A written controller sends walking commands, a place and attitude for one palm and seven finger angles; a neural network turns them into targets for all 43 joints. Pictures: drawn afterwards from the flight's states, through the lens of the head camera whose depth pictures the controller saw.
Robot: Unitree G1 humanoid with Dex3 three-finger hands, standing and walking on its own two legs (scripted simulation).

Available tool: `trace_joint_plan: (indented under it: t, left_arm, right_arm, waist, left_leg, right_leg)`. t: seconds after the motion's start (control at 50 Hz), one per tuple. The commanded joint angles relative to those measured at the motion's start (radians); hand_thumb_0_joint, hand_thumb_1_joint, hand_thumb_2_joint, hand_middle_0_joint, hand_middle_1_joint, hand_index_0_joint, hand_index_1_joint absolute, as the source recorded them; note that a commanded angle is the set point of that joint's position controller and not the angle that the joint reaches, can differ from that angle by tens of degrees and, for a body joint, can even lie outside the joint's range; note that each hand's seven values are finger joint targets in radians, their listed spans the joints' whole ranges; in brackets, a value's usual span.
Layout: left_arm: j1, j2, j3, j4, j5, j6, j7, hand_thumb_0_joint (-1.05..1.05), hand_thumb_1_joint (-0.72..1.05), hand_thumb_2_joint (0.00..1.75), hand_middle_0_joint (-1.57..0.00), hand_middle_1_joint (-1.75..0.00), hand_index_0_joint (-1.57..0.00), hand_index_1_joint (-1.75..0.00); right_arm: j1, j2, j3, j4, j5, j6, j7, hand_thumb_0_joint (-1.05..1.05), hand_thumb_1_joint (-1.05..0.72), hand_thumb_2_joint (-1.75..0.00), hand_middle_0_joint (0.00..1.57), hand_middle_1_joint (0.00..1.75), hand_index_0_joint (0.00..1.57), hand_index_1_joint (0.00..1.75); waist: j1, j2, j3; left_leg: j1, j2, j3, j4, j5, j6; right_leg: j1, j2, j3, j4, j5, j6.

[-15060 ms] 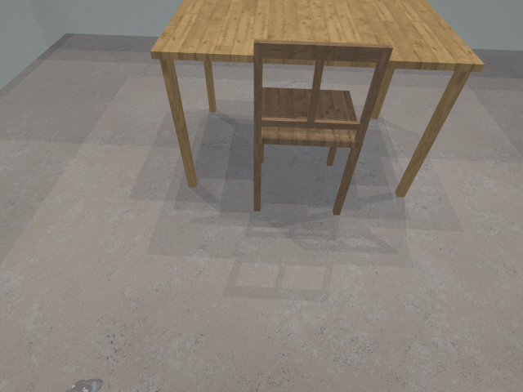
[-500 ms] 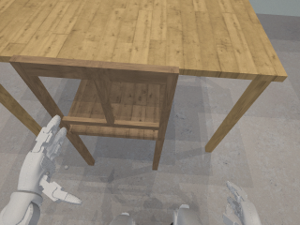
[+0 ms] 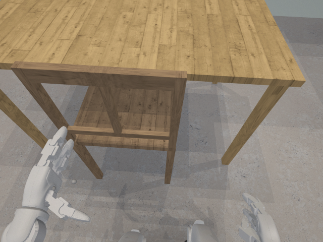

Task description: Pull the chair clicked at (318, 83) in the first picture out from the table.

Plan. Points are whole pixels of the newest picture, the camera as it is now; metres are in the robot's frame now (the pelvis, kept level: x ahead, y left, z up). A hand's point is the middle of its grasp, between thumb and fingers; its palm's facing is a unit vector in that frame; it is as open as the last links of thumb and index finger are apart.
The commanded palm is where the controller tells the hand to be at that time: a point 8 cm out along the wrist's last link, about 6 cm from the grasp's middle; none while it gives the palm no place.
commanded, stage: aim the fingers beside a spindle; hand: left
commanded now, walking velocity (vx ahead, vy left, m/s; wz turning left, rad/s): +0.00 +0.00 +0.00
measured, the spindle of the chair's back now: (112, 110) +0.49 +0.18 -0.02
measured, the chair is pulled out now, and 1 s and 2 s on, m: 0.00 0.00 0.00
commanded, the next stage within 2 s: push the fingers through the gap in 2.00 s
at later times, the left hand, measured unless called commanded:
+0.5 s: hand (90, 168) +0.28 +0.19 +0.03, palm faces -0.04 -1.00 -0.06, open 16.9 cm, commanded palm +0.26 +0.24 +0.03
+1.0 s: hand (102, 157) +0.32 +0.17 +0.01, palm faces -0.05 -1.00 -0.04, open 16.9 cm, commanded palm +0.29 +0.22 +0.01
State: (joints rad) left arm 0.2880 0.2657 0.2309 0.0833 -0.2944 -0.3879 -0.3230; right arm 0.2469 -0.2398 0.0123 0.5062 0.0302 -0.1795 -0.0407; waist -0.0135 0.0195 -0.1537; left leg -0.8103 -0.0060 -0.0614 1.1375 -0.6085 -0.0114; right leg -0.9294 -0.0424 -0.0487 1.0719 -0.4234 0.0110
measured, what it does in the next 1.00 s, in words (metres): stands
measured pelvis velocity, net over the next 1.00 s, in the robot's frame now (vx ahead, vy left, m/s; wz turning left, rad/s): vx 0.00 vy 0.00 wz -0.01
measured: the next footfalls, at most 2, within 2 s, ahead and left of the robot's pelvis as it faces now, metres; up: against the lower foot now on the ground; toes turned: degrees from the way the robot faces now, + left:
none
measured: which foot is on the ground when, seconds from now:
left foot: down 0.00-1.00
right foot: down 0.00-1.00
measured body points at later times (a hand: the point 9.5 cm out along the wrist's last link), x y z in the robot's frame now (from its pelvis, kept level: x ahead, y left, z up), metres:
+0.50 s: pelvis -0.01 +0.00 -0.01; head +0.08 +0.00 +0.43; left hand +0.28 +0.24 +0.03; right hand +0.15 -0.25 -0.10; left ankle -0.03 +0.13 -0.66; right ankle +0.05 -0.13 -0.66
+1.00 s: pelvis +0.00 +0.00 -0.02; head +0.10 +0.00 +0.42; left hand +0.31 +0.22 +0.01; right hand +0.15 -0.25 -0.12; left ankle -0.03 +0.13 -0.66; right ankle +0.05 -0.13 -0.66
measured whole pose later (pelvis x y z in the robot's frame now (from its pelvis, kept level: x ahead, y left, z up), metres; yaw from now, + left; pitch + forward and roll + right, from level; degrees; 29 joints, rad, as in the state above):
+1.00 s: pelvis +0.00 +0.00 -0.02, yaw -1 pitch +21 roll -1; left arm -0.03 0.23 0.18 0.30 -0.21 -0.41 -0.23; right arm 0.23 -0.24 0.01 0.53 0.01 -0.12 -0.02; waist -0.04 0.01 -0.16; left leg -0.97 -0.01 -0.04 1.24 -0.64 -0.01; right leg -1.10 -0.05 -0.03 1.17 -0.44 0.01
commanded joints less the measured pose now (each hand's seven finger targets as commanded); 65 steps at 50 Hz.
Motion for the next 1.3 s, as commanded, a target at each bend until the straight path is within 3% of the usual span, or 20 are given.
trace_joint_plan:
  t: [0.0,0.04,0.1,0.12,0.18,0.22,0.26,0.32,0.42,0.48,0.6,0.64,0.68,0.72,0.76,0.8,0.96,1.0,1.2,1.28]
  left_arm:
    - [-0.077,0.146,0.087,-0.198,-0.013,-0.066,0.004,0.00,-0.50,0.30,-0.06,-0.08,-0.06,-0.08]
    - [-0.136,0.129,0.062,-0.167,-0.010,-0.065,0.000,0.00,-0.50,0.30,-0.06,-0.08,-0.06,-0.08]
    - [-0.168,0.121,0.046,-0.172,-0.004,-0.077,0.005,0.00,-0.50,0.30,-0.06,-0.08,-0.06,-0.08]
    - [-0.162,0.145,0.065,-0.164,-0.004,-0.076,0.007,0.00,-0.50,0.30,-0.06,-0.08,-0.06,-0.08]
    - [-0.207,0.126,0.046,-0.151,0.006,-0.076,0.013,0.00,-0.50,0.30,-0.06,-0.08,-0.06,-0.08]
    - [-0.215,0.152,0.064,-0.135,0.010,-0.070,0.022,0.00,-0.50,0.30,-0.06,-0.08,-0.06,-0.08]
    - [-0.253,0.146,0.063,-0.126,0.017,-0.068,0.030,0.00,-0.50,0.30,-0.06,-0.08,-0.06,-0.08]
    - [-0.242,0.144,0.069,-0.100,0.018,-0.068,0.040,0.00,-0.50,0.30,-0.06,-0.08,-0.06,-0.08]
    - [-0.296,0.132,0.053,-0.064,0.028,-0.070,0.048,0.00,-0.50,0.30,-0.06,-0.08,-0.06,-0.08]
    - [-0.311,0.133,0.058,-0.062,0.029,-0.078,0.050,0.00,-0.50,0.30,-0.06,-0.08,-0.06,-0.08]
    - [-0.369,0.092,0.006,-0.058,0.046,-0.089,0.063,0.00,-0.50,0.30,-0.06,-0.08,-0.06,-0.08]
    - [-0.371,0.111,0.027,-0.039,0.051,-0.089,0.071,0.00,-0.50,0.30,-0.06,-0.08,-0.06,-0.08]
    - [-0.411,0.089,0.002,-0.026,0.059,-0.089,0.080,0.00,-0.50,0.30,-0.06,-0.08,-0.06,-0.08]
    - [-0.433,0.104,0.010,-0.021,0.065,-0.091,0.089,0.00,-0.50,0.30,-0.06,-0.08,-0.06,-0.08]
    - [-0.428,0.121,0.034,0.003,0.070,-0.089,0.095,0.00,-0.50,0.30,-0.06,-0.08,-0.06,-0.08]
    - [-0.450,0.095,0.013,-0.014,0.069,-0.091,0.100,0.00,-0.50,0.30,-0.06,-0.08,-0.06,-0.08]
    - [-0.439,0.083,0.004,0.014,0.071,-0.094,0.097,0.00,-0.50,0.30,-0.06,-0.08,-0.06,-0.08]
    - [-0.460,0.073,-0.006,0.029,0.072,-0.094,0.101,0.00,-0.50,0.30,-0.06,-0.08,-0.06,-0.08]
    - [-0.588,0.068,-0.028,0.052,0.091,-0.123,0.118,0.00,-0.50,0.30,-0.06,-0.08,-0.06,-0.08]
    - [-0.653,0.068,-0.027,0.114,0.098,-0.116,0.130,0.00,-0.50,0.30,-0.06,-0.08,-0.06,-0.08]
  right_arm:
    - [-0.019,-0.137,-0.061,-0.145,0.002,-0.058,-0.014,0.00,-0.90,-0.90,0.20,0.30,0.20,0.30]
    - [-0.018,-0.142,-0.056,-0.140,0.000,-0.057,-0.016,0.00,-0.90,-0.90,0.20,0.30,0.20,0.30]
    - [-0.017,-0.142,-0.058,-0.137,-0.001,-0.066,-0.016,0.00,-0.90,-0.90,0.20,0.30,0.20,0.30]
    - [-0.015,-0.145,-0.059,-0.138,-0.001,-0.064,-0.017,0.00,-0.90,-0.90,0.20,0.30,0.20,0.30]
    - [-0.015,-0.143,-0.058,-0.134,-0.002,-0.063,-0.016,0.00,-0.90,-0.90,0.20,0.30,0.20,0.30]
    - [-0.014,-0.147,-0.057,-0.135,-0.003,-0.058,-0.016,0.00,-0.90,-0.90,0.20,0.30,0.20,0.30]
    - [-0.015,-0.145,-0.057,-0.130,-0.005,-0.055,-0.015,0.00,-0.90,-0.90,0.20,0.30,0.20,0.30]
    - [-0.015,-0.145,-0.059,-0.132,-0.006,-0.049,-0.014,0.00,-0.90,-0.90,0.20,0.30,0.20,0.30]
    - [-0.018,-0.147,-0.059,-0.126,-0.007,-0.041,-0.011,0.00,-0.90,-0.90,0.20,0.30,0.20,0.30]
    - [-0.009,-0.147,-0.063,-0.119,-0.009,-0.039,-0.010,0.00,-0.90,-0.90,0.20,0.30,0.20,0.30]
    - [-0.010,-0.146,-0.065,-0.111,-0.011,-0.033,-0.005,0.00,-0.90,-0.90,0.20,0.30,0.20,0.30]
    - [-0.002,-0.149,-0.066,-0.105,-0.013,-0.026,-0.004,0.00,-0.90,-0.90,0.20,0.30,0.20,0.30]
    - [-0.006,-0.146,-0.065,-0.102,-0.014,-0.020,-0.001,0.00,-0.90,-0.90,0.20,0.30,0.20,0.30]
    - [-0.005,-0.148,-0.065,-0.100,-0.017,-0.015,-0.002,0.00,-0.90,-0.90,0.20,0.30,0.20,0.30]
    - [-0.004,-0.149,-0.066,-0.102,-0.017,-0.004,0.000,0.00,-0.90,-0.90,0.20,0.30,0.20,0.30]
    - [-0.006,-0.143,-0.067,-0.104,-0.019,-0.001,0.003,0.00,-0.90,-0.90,0.20,0.30,0.20,0.30]
    - [0.004,-0.142,-0.069,-0.101,-0.019,0.020,0.010,0.00,-0.90,-0.90,0.20,0.30,0.20,0.30]
    - [0.003,-0.143,-0.070,-0.098,-0.019,0.023,0.012,0.00,-0.90,-0.90,0.20,0.30,0.20,0.30]
    - [-0.002,-0.145,-0.068,-0.082,-0.024,0.031,0.012,0.00,-0.90,-0.90,0.20,0.30,0.20,0.30]
    - [0.002,-0.149,-0.068,-0.071,-0.026,0.040,0.012,0.00,-0.90,-0.90,0.20,0.30,0.20,0.30]
  waist:
    - [-0.010,0.025,-0.213]
    - [-0.028,-0.004,-0.186]
    - [-0.022,0.029,-0.212]
    - [-0.018,0.021,-0.220]
    - [-0.020,0.018,-0.233]
    - [-0.015,0.007,-0.239]
    - [-0.014,0.026,-0.248]
    - [-0.007,0.006,-0.264]
    - [-0.019,0.004,-0.255]
    - [-0.016,-0.003,-0.296]
    - [-0.027,0.022,-0.309]
    - [-0.025,-0.006,-0.322]
    - [-0.032,0.007,-0.308]
    - [-0.032,0.007,-0.314]
    - [-0.022,0.002,-0.329]
    - [-0.024,0.006,-0.358]
    - [-0.025,0.012,-0.375]
    - [-0.034,-0.016,-0.359]
    - [-0.041,0.023,-0.380]
    - [-0.053,-0.003,-0.368]
  left_leg:
    - [-0.015,-0.019,0.044,-0.179,0.333,0.015]
    - [-0.036,-0.016,0.038,-0.170,0.303,0.017]
    - [-0.033,-0.019,0.040,-0.165,0.297,0.016]
    - [-0.037,-0.018,0.043,-0.157,0.301,0.018]
    - [-0.043,-0.019,0.044,-0.156,0.305,0.018]
    - [-0.059,-0.019,0.043,-0.154,0.304,0.018]
    - [-0.057,-0.019,0.045,-0.154,0.303,0.016]
    - [-0.073,-0.019,0.048,-0.149,0.308,0.018]
    - [-0.095,-0.019,0.052,-0.137,0.290,0.021]
    - [-0.083,-0.018,0.053,-0.131,0.318,0.020]
    - [-0.074,-0.016,0.049,-0.120,0.339,0.016]
    - [-0.081,-0.014,0.047,-0.114,0.348,0.017]
    - [-0.090,-0.015,0.049,-0.108,0.339,0.015]
    - [-0.093,-0.014,0.045,-0.102,0.342,0.017]
    - [-0.097,-0.014,0.045,-0.105,0.349,0.013]
    - [-0.095,-0.015,0.052,-0.095,0.367,0.015]
    - [-0.092,-0.011,0.051,-0.080,0.418,0.009]
    - [-0.116,-0.012,0.053,-0.074,0.383,0.011]
    - [-0.129,-0.015,0.048,-0.055,0.358,0.009]
    - [-0.164,-0.017,0.048,-0.040,0.311,0.012]
  right_leg:
    - [0.309,0.027,-0.003,-0.131,0.141,-0.026]
    - [0.279,0.030,-0.003,-0.127,0.111,-0.024]
    - [0.269,0.024,0.000,-0.120,0.099,-0.025]
    - [0.276,0.026,0.003,-0.115,0.102,-0.027]
    - [0.275,0.023,0.005,-0.109,0.115,-0.024]
    - [0.283,0.025,0.006,-0.102,0.111,-0.027]
    - [0.274,0.022,0.007,-0.096,0.115,-0.026]
    - [0.287,0.023,0.009,-0.090,0.124,-0.026]
    - [0.262,0.022,0.015,-0.086,0.111,-0.025]
    - [0.278,0.019,0.016,-0.076,0.149,-0.024]
    - [0.238,0.018,0.005,-0.050,0.170,-0.026]
    - [0.243,0.020,0.006,-0.043,0.180,-0.027]
    - [0.223,0.019,0.006,-0.036,0.177,-0.026]
    - [0.217,0.021,0.004,-0.027,0.176,-0.029]
    - [0.226,0.021,0.005,-0.022,0.184,-0.031]
    - [0.246,0.018,0.011,-0.018,0.216,-0.029]
    - [0.239,0.020,0.008,0.002,0.271,-0.032]
    - [0.229,0.019,0.008,0.000,0.248,-0.029]
    - [0.182,0.016,0.011,0.025,0.211,-0.035]
    - [0.155,0.016,0.014,0.027,0.172,-0.031]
